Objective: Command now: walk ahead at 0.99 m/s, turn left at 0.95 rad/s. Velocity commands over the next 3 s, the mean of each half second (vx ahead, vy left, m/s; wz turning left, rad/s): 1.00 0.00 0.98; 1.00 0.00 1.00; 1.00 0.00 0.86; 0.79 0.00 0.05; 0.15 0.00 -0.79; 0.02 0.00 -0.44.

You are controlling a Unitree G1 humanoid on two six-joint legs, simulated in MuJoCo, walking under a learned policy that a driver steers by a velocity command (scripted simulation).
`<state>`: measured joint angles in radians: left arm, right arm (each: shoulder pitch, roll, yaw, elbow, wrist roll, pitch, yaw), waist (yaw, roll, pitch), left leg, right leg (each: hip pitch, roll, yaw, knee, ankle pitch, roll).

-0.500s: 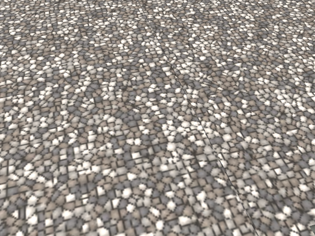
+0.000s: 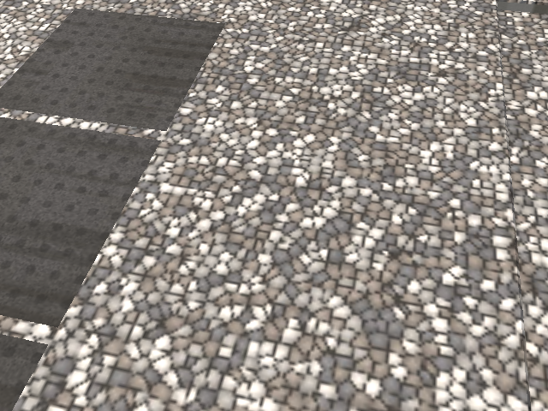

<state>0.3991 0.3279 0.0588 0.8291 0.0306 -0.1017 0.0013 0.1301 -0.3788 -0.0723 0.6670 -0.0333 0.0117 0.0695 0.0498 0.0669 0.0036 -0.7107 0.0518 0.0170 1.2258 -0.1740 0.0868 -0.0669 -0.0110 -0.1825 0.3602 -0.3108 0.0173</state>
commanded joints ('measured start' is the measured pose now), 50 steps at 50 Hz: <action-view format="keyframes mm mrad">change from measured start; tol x64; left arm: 1 -87 36 -5 -50 0 -36 -6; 50 47 152 19 -18 0 0 16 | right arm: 1 -84 28 32 -110 4 0 20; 50 -189 12 49 -136 5 -13 28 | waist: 1 -67 -141 98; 50 -84 -147 84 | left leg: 1 -83 51 -24 -105 135 -1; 9 480 -161 176 -470 22 141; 13 1215 209 -809 -873 -212 433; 30 532 -70 -411 -571 650 75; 34 -84 -103 -156 223 -191 42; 50 178 -107 197 -444 102 103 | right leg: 1 -40 -226 64 -234 347 -65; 9 115 -256 -86 281 1445 -31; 13 -824 32 245 1360 -134 24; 27 -285 -30 202 226 393 27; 34 328 -422 996 -131 -615 -134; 50 124 -212 -118 -95 1213 -16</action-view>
